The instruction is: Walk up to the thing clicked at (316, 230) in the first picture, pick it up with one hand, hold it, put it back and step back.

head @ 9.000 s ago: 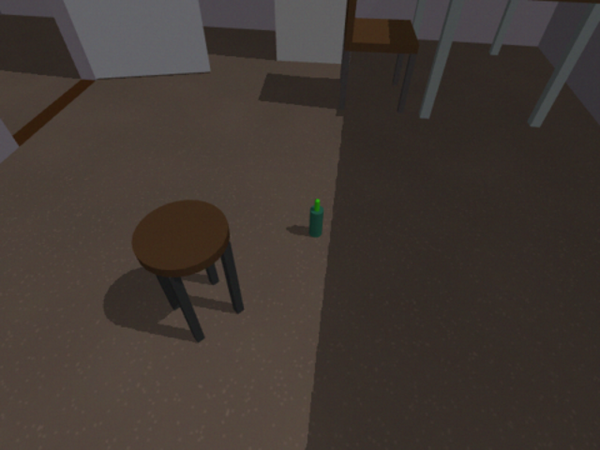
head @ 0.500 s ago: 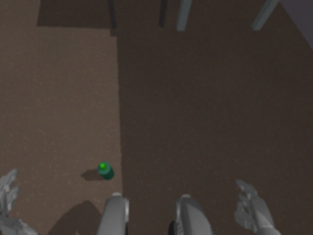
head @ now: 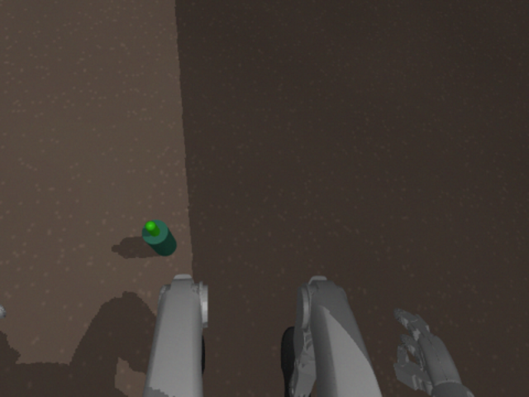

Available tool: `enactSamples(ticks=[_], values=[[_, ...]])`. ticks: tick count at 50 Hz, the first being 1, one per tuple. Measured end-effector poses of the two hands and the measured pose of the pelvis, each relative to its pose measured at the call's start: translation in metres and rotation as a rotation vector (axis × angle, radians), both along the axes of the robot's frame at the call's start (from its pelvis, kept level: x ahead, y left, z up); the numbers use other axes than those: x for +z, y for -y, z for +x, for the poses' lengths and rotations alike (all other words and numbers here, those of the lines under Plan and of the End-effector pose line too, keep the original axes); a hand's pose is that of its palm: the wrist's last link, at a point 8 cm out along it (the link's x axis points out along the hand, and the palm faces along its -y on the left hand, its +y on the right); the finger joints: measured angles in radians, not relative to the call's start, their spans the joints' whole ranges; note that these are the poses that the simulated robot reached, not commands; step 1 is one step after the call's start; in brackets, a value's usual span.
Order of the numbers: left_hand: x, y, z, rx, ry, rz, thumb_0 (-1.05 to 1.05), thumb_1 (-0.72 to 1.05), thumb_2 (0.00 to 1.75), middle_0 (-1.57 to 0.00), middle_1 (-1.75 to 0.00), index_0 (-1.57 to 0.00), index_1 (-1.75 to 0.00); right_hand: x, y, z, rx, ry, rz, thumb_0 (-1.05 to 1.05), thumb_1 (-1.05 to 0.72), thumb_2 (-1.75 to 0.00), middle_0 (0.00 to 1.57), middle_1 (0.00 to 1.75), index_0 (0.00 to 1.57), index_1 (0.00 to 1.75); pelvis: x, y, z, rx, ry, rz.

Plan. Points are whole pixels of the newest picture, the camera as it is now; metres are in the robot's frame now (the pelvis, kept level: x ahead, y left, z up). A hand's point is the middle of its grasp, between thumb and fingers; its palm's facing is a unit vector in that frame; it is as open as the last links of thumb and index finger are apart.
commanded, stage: go down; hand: left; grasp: from the side
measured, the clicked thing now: (158, 236) +0.43 +0.23 -0.38
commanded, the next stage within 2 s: approach in 1.36 s
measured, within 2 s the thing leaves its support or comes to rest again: neither
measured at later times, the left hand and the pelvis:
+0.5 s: hand out of the picture +0.34 +0.40 -0.08, palm faces +0.17 -0.98 -0.15, open 17.5 cm; pelvis -0.01 +0.00 -0.06, yaw -1 degrees
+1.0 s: hand out of the picture +0.35 +0.41 -0.09, palm faces +0.16 -0.98 -0.12, open 17.6 cm; pelvis -0.01 +0.01 -0.09, yaw -2 degrees
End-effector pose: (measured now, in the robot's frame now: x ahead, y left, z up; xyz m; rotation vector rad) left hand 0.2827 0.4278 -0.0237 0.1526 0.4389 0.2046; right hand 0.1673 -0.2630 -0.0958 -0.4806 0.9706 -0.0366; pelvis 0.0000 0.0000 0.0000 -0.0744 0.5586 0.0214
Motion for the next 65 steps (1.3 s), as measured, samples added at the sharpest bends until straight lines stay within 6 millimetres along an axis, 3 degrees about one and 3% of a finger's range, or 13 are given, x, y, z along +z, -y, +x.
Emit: enactSamples(ticks=[5,11,29,46,65], values=[[-0.011,-0.005,0.014,-0.019,0.039,-0.008,-0.01,-0.54,0.06,-0.07,-0.09,-0.06,-0.09,-0.012,0.006,-0.009,-0.009,-0.022,-0.027,0.01,-0.89,-0.9,0.21,0.3,0.21,0.3,-0.016,-0.002,-0.002,-0.005,-0.008,-0.011],[-0.02,-0.012,0.017,-0.013,0.063,-0.016,-0.01,-0.55,0.05,-0.07,-0.08,-0.06,-0.08,-0.027,0.008,-0.015,-0.019,-0.051,-0.039,0.01,-0.9,-0.9,0.21,0.3,0.21,0.3,-0.029,-0.004,-0.001,-0.009,-0.017,-0.016],[-0.043,-0.023,0.028,-0.024,0.149,-0.028,-0.01,-0.55,0.06,-0.05,-0.05,-0.04,-0.05,-0.074,0.008,-0.013,0.035,-0.081,-0.042,0.01,-0.92,-0.91,0.21,0.3,0.21,0.3,-0.07,-0.001,-0.007,-0.014,-0.011,-0.015],[-0.051,-0.032,0.033,-0.033,0.18,-0.034,-0.01,-0.55,0.07,-0.05,-0.04,-0.03,-0.05,-0.086,0.009,-0.03,0.022,-0.114,-0.056,0.01,-0.92,-0.91,0.21,0.3,0.21,0.3,-0.086,-0.005,-0.01,-0.018,-0.005,-0.025],[-0.062,-0.035,0.042,-0.036,0.22,-0.038,-0.01,-0.54,0.07,-0.05,-0.04,-0.03,-0.05,-0.099,0.01,-0.034,0.026,-0.134,-0.062,0.01,-0.92,-0.91,0.21,0.3,0.21,0.3,-0.101,-0.006,-0.011,-0.019,0.003,-0.028]])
